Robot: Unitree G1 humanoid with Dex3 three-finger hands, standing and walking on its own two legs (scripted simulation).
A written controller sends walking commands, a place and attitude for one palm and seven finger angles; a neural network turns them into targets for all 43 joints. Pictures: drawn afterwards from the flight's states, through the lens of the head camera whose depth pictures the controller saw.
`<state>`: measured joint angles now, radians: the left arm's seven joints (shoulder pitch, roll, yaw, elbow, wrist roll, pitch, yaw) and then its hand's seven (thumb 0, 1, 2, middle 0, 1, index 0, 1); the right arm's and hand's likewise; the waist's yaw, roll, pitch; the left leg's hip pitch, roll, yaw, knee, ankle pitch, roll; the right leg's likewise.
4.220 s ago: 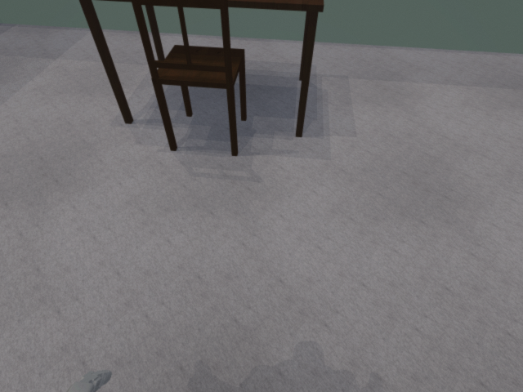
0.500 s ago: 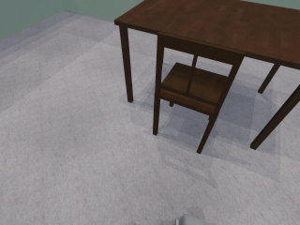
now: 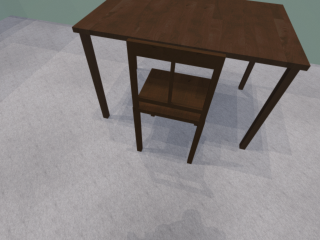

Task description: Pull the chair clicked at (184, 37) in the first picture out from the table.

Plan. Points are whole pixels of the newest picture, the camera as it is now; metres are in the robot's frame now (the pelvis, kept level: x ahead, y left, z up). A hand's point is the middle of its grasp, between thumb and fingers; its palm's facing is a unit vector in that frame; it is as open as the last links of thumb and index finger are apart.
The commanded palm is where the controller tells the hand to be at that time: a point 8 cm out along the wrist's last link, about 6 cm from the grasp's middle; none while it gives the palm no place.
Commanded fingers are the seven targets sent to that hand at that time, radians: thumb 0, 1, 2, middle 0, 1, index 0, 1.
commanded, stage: turn to face it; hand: left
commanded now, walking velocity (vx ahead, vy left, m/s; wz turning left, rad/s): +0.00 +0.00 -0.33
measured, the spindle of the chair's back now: (171, 83) +0.78 +0.02 -0.10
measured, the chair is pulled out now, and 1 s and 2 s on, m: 0.00 0.00 0.00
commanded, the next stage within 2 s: take the last steps up to it in 0.18 s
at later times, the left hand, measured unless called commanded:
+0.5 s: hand out of the picture +0.13 +0.16 -0.16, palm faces -0.17 -0.96 -0.21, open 7.4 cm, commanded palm none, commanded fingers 0.00 0.90 0.90 -0.20 -0.30 -0.20 -0.30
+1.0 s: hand (109, 222) +0.19 +0.17 -0.17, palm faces -0.17 -0.97 -0.17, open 7.4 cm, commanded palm none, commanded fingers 0.00 0.90 0.90 -0.20 -0.30 -0.20 -0.30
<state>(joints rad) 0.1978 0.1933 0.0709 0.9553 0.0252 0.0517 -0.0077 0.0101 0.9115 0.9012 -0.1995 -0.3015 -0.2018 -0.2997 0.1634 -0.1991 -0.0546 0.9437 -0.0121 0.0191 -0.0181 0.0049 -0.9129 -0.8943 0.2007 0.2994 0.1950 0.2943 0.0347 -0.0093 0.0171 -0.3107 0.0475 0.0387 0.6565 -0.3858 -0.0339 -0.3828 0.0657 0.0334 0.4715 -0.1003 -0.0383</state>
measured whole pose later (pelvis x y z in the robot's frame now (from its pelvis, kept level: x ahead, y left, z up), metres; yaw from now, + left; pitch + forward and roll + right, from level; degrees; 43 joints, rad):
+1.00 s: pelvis +0.15 -0.01 +0.01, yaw -13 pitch +0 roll +1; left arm 0.29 0.18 0.06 1.08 0.02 0.00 -0.02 0.01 0.92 0.90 -0.19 -0.30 -0.20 -0.30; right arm 0.30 -0.13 -0.03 1.06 -0.03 -0.06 -0.01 0.01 -0.92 -0.89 0.20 0.30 0.20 0.29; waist 0.00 -0.04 0.04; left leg -0.21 0.04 0.16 0.45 -0.24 0.02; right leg -0.44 -0.06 -0.05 1.05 -0.35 -0.03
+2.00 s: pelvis +0.25 -0.11 -0.01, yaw -12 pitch -2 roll -1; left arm 0.26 0.16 0.02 0.93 0.03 -0.01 0.05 0.01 0.91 0.90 -0.20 -0.30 -0.20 -0.30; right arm 0.18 -0.22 -0.07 0.92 -0.01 0.05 0.00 0.01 -0.91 -0.89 0.20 0.30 0.20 0.29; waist -0.01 0.08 0.06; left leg -0.42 0.02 0.03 0.88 -0.43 0.01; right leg -0.25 0.01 -0.04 0.69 -0.40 -0.02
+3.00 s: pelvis +0.28 -0.12 +0.01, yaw -12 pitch +0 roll +0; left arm 0.30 0.14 -0.01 1.11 0.01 -0.02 0.03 0.01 0.91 0.90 -0.20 -0.30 -0.20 -0.30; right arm 0.29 -0.14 0.00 1.13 -0.01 -0.03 -0.03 0.02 -0.93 -0.89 0.20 0.30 0.20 0.29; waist 0.01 -0.01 0.02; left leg -0.24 -0.02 0.07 0.45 -0.22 0.04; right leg -0.16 -0.01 -0.03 0.45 -0.30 -0.01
